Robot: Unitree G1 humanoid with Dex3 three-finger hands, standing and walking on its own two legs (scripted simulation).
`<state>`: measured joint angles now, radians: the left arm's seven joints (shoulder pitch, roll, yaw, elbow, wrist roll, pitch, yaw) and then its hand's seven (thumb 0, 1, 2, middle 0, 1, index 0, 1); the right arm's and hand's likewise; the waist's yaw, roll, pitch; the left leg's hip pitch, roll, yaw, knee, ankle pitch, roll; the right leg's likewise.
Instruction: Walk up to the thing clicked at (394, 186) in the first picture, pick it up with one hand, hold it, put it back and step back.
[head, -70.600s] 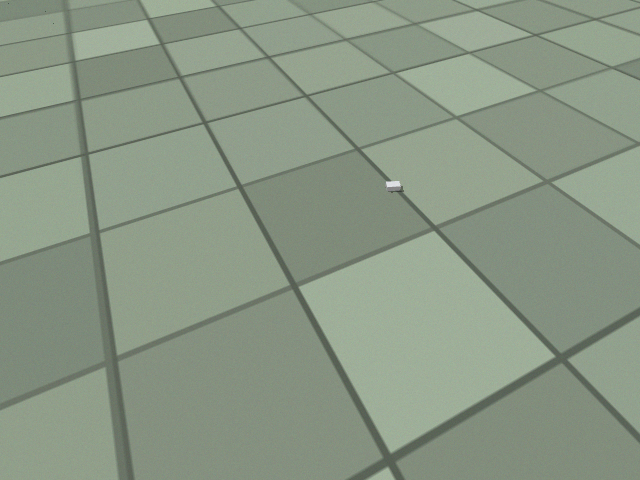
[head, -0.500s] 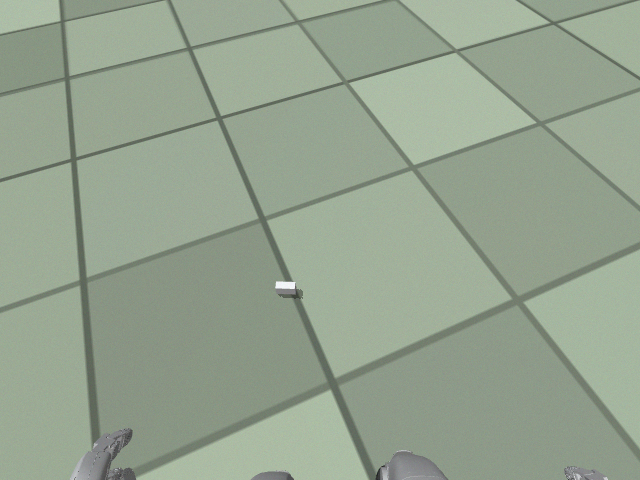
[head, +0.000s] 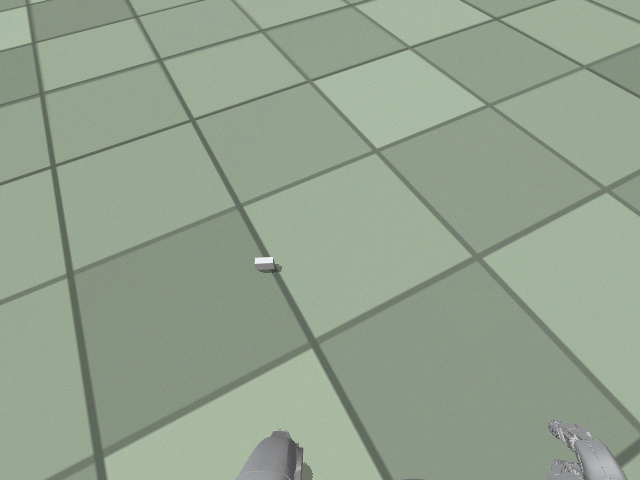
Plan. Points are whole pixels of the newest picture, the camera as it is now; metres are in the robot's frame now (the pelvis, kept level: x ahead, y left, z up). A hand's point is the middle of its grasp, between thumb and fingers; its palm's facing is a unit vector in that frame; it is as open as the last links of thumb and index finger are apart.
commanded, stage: step back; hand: left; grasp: from above
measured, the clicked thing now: (264, 263) +0.88 +0.26 -0.73
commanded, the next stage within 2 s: stand in 1.78 s
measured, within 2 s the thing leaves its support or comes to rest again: neither
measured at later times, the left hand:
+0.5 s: hand out of the picture -0.06 +0.26 -0.13, palm faces +0.02 -0.92 -0.38, open 7.4 cm
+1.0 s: hand out of the picture -0.27 +0.24 -0.12, palm faces +0.10 -0.89 -0.44, open 7.4 cm
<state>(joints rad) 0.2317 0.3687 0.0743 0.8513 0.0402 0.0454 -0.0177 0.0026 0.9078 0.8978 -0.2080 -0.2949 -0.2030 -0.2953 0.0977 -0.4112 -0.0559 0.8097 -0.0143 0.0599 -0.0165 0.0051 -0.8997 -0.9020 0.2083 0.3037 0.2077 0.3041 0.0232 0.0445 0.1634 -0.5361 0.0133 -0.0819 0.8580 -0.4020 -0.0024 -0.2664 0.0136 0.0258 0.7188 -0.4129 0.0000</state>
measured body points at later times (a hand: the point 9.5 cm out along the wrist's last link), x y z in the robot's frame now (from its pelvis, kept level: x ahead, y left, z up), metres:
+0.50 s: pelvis -0.17 -0.02 +0.01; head -0.11 +0.00 +0.46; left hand -0.06 +0.31 -0.11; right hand -0.05 -0.32 -0.10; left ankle -0.09 +0.12 -0.71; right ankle -0.20 -0.16 -0.65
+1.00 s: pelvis -0.30 -0.05 +0.01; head -0.28 -0.06 +0.46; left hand -0.27 +0.29 -0.09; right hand -0.21 -0.35 -0.12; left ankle -0.30 +0.08 -0.71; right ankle -0.25 -0.16 -0.71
